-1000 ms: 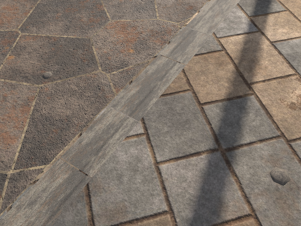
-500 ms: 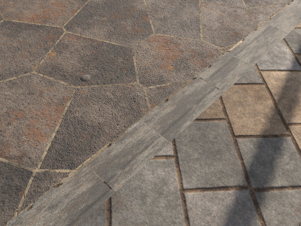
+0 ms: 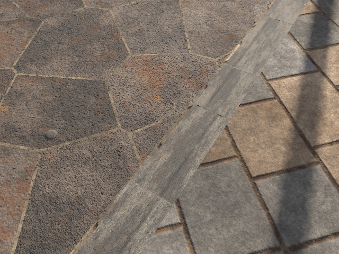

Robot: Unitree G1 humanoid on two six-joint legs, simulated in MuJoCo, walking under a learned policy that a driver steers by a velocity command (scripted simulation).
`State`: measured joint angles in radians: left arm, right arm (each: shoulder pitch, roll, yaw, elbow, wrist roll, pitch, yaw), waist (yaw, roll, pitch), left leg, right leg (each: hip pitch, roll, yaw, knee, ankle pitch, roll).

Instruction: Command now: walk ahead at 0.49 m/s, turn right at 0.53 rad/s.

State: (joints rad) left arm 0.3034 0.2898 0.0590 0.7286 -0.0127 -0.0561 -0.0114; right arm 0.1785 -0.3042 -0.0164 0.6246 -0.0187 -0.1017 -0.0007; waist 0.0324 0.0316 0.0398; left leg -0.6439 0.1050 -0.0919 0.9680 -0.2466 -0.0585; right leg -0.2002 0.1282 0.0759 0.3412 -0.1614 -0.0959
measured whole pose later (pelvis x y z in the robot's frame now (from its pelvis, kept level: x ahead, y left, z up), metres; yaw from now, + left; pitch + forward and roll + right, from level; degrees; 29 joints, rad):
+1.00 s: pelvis +0.41 +0.00 -0.01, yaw -7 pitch +0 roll -2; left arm 0.10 0.25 0.04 0.79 0.02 0.00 0.02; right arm 0.22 -0.30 -0.05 0.77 0.01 0.05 -0.04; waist 0.00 0.02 0.05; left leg -0.43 0.07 -0.01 0.84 -0.40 -0.06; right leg -0.29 0.01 -0.11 0.43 -0.14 -0.04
